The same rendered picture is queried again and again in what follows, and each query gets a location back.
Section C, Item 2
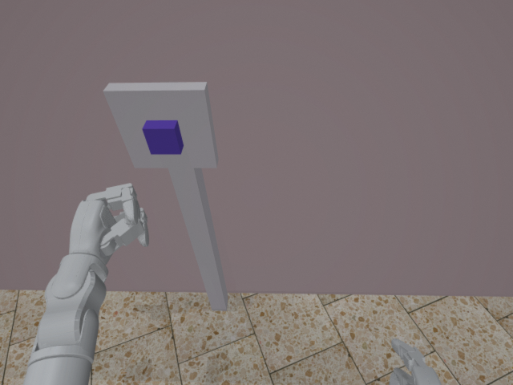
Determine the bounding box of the panel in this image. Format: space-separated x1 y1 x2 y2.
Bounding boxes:
103 82 228 311

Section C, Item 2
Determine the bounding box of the robot left forearm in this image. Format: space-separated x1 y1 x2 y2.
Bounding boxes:
23 253 108 385

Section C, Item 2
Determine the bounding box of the left robot hand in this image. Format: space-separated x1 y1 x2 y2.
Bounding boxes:
69 183 149 265

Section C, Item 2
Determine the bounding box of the button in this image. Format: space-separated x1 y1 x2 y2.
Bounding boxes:
142 120 184 155

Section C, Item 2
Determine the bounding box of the right robot hand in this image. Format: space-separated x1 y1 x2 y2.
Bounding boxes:
389 338 442 385

